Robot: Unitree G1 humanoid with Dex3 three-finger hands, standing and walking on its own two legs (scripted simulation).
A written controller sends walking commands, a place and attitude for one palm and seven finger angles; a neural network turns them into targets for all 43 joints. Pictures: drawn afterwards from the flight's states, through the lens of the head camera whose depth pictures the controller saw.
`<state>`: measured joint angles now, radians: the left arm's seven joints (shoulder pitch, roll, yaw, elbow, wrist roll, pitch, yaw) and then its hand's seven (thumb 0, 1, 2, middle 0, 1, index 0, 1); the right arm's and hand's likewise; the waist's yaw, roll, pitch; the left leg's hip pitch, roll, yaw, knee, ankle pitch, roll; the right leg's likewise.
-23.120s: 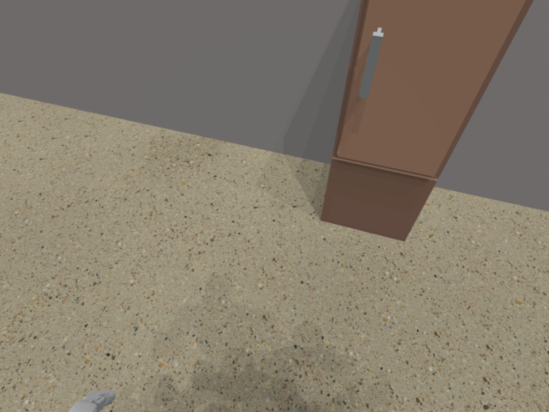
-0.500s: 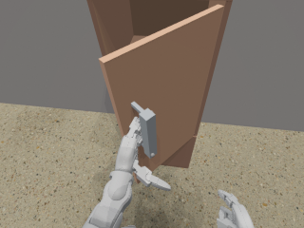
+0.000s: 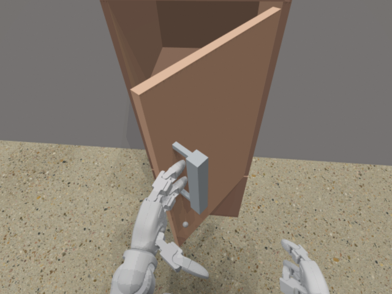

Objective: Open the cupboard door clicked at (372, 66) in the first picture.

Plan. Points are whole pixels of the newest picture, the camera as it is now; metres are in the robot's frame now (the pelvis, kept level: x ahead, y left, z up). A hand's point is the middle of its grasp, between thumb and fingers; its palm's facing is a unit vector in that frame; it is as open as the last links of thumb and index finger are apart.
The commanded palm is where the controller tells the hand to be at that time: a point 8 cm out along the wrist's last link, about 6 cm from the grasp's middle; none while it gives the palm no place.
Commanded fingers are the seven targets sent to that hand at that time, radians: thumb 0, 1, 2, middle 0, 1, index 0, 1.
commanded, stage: slide the hand sideways off the handle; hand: left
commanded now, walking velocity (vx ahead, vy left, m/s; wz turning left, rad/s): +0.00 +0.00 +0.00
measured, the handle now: (189, 179) +0.32 +0.03 +0.08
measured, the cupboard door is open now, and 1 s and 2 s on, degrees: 54 53 53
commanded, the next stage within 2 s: draw the hand back to the body in 0.56 s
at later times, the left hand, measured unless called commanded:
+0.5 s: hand (151, 259) +0.17 +0.08 +0.08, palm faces -0.09 -1.00 -0.02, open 16.3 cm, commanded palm +0.15 +0.14 +0.08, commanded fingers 0.00 -0.50 0.30 -0.15 -0.30 -0.15 -0.30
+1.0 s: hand (118, 250) +0.18 +0.13 +0.11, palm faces -0.08 -0.99 -0.07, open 16.3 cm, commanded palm +0.15 +0.19 +0.12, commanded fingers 0.00 -0.50 0.30 -0.15 -0.30 -0.15 -0.30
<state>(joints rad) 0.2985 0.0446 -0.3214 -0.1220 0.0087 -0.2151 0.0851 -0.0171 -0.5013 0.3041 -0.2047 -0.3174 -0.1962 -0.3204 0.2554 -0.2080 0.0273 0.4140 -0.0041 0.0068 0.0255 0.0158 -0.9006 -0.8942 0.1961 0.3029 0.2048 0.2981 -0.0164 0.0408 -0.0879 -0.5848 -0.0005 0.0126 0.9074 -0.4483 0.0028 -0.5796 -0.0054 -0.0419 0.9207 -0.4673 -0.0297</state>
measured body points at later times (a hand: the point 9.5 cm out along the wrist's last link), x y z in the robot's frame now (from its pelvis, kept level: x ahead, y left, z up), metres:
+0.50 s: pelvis +0.00 -0.01 -0.02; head +0.03 -0.03 +0.43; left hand +0.17 +0.13 +0.08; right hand +0.19 -0.23 -0.08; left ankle +0.01 +0.12 -0.69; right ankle +0.00 -0.10 -0.69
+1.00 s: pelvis +0.00 +0.00 +0.00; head +0.00 -0.01 +0.44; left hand +0.18 +0.18 +0.12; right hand +0.17 -0.22 -0.07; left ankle +0.01 +0.12 -0.69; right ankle +0.00 -0.10 -0.69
